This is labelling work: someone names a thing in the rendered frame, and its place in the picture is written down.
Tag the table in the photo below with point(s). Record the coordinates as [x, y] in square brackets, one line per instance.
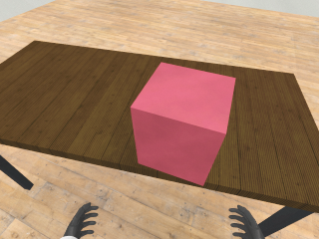
[75, 102]

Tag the carton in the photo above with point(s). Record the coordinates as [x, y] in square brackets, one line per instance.
[180, 120]

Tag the left robot hand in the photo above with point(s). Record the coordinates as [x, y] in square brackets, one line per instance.
[77, 223]

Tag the right robot hand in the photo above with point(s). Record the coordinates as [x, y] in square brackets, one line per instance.
[250, 226]

